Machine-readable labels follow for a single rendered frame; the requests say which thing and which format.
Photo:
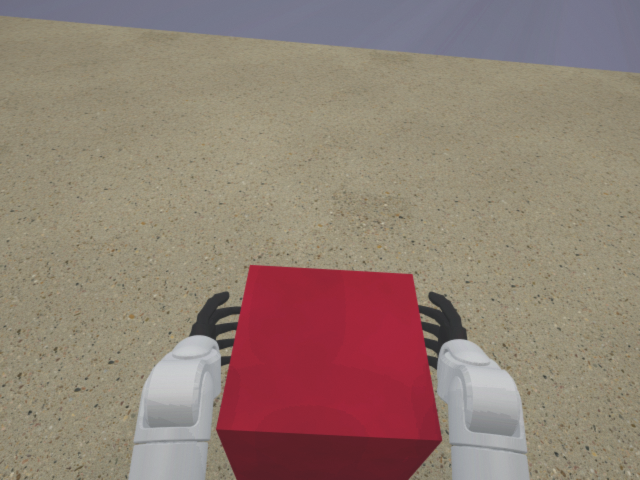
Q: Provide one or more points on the right robot hand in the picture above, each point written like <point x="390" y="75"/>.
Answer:
<point x="450" y="325"/>

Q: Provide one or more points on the left robot forearm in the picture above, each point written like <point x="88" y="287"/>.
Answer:
<point x="175" y="413"/>

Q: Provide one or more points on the right robot forearm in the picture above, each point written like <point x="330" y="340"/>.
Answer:
<point x="486" y="424"/>

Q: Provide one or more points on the carton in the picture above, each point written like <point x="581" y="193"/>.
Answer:
<point x="328" y="378"/>

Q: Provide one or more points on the left robot hand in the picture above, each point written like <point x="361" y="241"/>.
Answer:
<point x="210" y="315"/>

